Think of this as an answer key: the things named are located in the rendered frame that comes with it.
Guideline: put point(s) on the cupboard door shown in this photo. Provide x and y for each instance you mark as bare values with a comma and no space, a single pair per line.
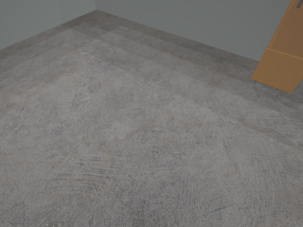
290,35

